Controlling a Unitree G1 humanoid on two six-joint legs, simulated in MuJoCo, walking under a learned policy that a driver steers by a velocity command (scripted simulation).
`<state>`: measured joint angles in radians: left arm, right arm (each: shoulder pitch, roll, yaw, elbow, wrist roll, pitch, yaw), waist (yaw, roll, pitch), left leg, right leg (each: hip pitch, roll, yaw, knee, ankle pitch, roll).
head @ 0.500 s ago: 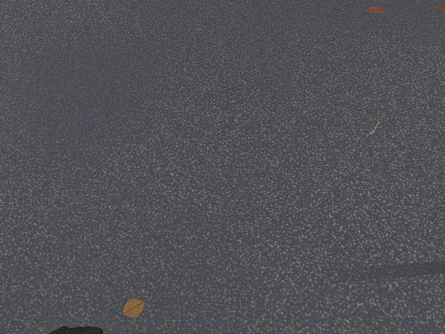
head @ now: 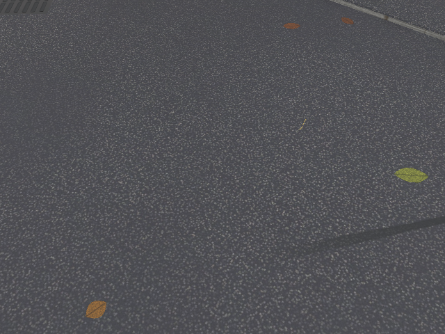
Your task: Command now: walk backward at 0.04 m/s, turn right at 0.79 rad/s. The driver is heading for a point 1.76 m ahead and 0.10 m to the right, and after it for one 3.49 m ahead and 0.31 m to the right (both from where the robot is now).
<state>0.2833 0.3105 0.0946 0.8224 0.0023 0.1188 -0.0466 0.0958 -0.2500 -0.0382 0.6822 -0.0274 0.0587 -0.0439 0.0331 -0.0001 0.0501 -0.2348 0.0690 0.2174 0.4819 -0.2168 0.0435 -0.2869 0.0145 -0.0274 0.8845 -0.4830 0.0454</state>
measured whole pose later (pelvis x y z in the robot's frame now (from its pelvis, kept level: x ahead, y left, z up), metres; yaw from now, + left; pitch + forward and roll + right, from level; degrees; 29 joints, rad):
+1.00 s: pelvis -0.01 -0.06 +0.00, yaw +10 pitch +2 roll +0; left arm 0.13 0.32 0.02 0.67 0.02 0.00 0.04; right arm 0.22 -0.36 -0.11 0.68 0.00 0.07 0.02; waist -0.03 0.02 0.07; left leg -0.31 -0.17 -0.34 0.57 -0.30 0.00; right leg -0.31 0.07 0.11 0.49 -0.20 0.00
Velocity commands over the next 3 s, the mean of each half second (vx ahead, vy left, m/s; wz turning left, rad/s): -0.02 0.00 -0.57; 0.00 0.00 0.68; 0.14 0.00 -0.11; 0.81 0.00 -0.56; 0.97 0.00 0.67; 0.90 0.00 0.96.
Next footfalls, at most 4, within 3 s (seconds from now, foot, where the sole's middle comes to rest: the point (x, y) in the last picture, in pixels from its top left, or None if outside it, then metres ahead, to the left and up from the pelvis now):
0.10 right None -0.03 -0.11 -0.78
0.58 left None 0.04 0.05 -0.78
0.98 right None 0.08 -0.15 -0.78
1.34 left None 0.00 0.04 -0.78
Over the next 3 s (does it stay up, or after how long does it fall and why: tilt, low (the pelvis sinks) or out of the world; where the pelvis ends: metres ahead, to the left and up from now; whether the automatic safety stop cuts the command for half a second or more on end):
stays up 1.17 -0.36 -0.05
